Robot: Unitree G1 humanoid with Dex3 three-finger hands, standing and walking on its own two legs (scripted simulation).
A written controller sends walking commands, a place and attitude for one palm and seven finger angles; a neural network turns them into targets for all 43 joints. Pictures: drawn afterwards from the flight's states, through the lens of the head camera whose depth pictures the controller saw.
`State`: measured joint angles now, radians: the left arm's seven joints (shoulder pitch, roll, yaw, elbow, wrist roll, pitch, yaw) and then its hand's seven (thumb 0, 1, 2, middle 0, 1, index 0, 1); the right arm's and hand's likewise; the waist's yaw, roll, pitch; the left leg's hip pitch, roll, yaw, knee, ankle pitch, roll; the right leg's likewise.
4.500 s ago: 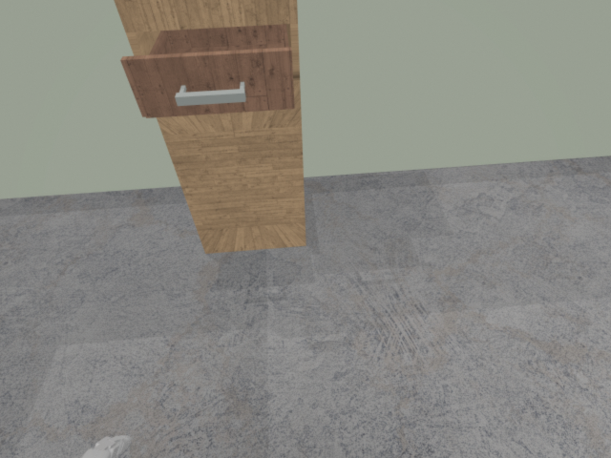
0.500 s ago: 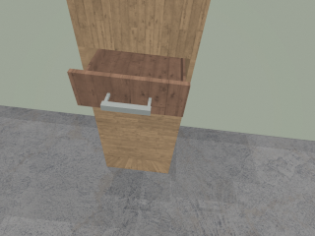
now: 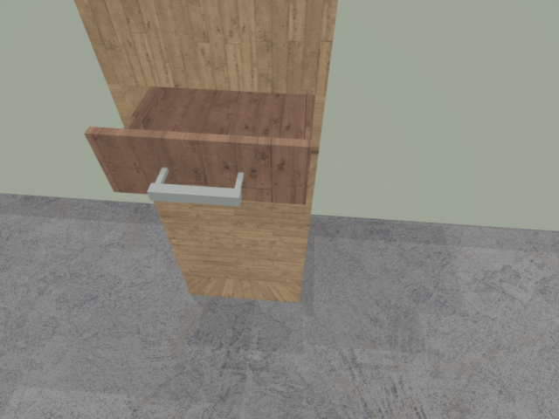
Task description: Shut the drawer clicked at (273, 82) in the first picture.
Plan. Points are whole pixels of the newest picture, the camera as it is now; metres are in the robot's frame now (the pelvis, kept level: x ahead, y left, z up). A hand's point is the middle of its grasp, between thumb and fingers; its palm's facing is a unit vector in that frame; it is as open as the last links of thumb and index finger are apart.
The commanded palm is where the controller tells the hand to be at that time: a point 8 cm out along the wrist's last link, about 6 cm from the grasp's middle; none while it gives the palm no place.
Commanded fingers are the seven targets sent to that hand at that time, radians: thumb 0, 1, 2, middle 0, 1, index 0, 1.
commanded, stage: come to a stop and stand still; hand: left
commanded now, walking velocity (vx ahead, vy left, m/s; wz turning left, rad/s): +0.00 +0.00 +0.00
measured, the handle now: (198, 185) +0.48 +0.18 +0.05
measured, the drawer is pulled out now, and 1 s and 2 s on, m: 0.16 0.16 0.16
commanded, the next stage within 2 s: look again from close up in 0.10 s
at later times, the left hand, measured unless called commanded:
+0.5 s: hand out of the picture +0.01 +0.23 -0.17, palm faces +0.04 -0.97 -0.25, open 7.4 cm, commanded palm none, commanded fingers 0.00 0.90 0.90 -0.20 -0.30 -0.20 -0.30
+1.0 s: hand out of the picture -0.05 +0.24 -0.18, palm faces +0.00 -0.99 -0.16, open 7.4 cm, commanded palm none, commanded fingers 0.00 0.90 0.90 -0.20 -0.30 -0.20 -0.30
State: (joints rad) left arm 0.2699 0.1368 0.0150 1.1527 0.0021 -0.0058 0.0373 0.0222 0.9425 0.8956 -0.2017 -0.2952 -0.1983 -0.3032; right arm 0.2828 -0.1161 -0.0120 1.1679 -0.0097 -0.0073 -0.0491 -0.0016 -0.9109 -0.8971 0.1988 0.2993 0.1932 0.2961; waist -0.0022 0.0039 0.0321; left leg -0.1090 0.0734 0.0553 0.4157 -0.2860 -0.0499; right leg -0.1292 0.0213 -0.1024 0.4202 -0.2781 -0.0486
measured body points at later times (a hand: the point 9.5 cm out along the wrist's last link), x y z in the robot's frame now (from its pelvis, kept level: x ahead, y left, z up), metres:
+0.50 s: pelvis -0.02 +0.03 +0.00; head -0.03 +0.03 +0.45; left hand +0.01 +0.28 -0.15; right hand +0.02 -0.22 -0.15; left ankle -0.04 +0.15 -0.74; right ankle -0.03 -0.08 -0.74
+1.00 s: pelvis -0.04 +0.07 +0.00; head -0.05 +0.08 +0.45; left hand -0.05 +0.29 -0.17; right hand -0.05 -0.15 -0.16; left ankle -0.04 +0.15 -0.74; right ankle -0.03 -0.08 -0.74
